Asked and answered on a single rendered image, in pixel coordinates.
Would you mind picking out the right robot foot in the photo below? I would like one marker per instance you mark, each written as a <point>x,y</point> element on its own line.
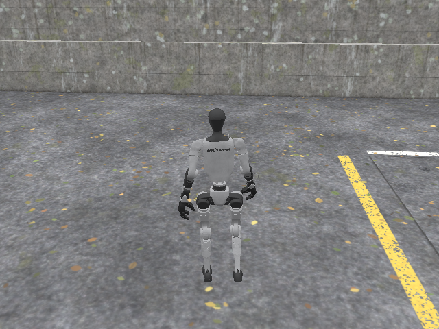
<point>237,276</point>

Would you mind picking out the robot torso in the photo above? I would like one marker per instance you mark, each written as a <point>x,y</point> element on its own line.
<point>218,165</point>

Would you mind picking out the left robot hand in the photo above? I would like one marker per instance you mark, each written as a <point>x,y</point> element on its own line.
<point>183,212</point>

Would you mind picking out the left robot forearm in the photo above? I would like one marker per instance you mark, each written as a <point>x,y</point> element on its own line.
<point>186,189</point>

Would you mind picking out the right robot hand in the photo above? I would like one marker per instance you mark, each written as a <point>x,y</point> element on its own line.
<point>246,190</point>

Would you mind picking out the robot right upper arm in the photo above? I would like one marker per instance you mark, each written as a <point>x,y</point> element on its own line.
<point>243,155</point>

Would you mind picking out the right robot forearm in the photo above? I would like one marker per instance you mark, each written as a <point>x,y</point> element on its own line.
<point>250,179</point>

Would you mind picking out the robot left upper arm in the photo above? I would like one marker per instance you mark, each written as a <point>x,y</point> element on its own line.
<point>196,146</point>

